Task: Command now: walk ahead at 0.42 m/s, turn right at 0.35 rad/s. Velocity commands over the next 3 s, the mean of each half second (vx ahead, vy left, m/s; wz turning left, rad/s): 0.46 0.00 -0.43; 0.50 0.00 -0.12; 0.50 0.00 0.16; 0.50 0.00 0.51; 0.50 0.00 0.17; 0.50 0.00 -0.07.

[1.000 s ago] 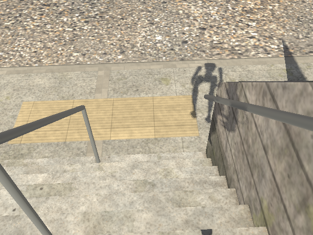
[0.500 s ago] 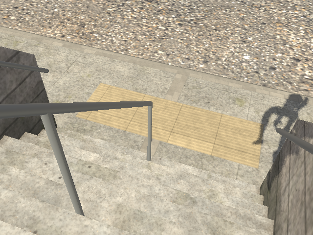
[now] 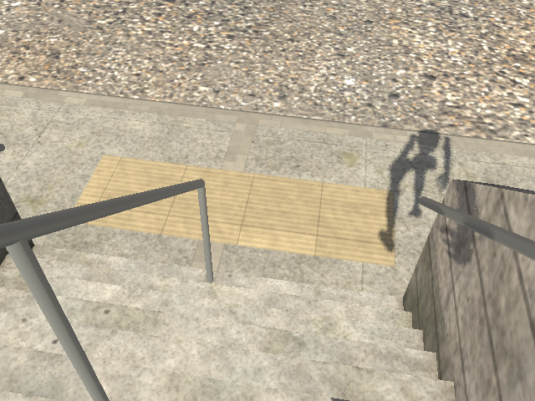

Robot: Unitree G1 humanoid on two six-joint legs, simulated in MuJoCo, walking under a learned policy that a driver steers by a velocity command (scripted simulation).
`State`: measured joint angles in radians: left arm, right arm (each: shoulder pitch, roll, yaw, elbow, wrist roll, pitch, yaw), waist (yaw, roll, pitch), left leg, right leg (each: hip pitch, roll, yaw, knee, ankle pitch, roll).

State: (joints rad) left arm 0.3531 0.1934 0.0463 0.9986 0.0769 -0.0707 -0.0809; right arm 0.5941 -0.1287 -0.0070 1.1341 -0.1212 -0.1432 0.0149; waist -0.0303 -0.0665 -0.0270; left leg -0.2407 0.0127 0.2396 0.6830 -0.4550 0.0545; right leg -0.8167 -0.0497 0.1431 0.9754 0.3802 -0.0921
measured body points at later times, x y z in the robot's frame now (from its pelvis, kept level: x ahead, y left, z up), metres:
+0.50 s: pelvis +0.22 -0.12 -0.19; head +0.23 -0.12 +0.26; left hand +0.25 +0.13 -0.35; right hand +0.12 -0.36 -0.33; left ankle +0.22 +0.03 -0.73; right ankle +0.16 -0.20 -0.92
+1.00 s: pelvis +0.47 -0.17 -0.44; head +0.48 -0.17 +0.01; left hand +0.64 +0.00 -0.58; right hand +0.27 -0.30 -0.58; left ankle +0.42 -0.09 -1.12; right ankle +0.60 -0.37 -1.06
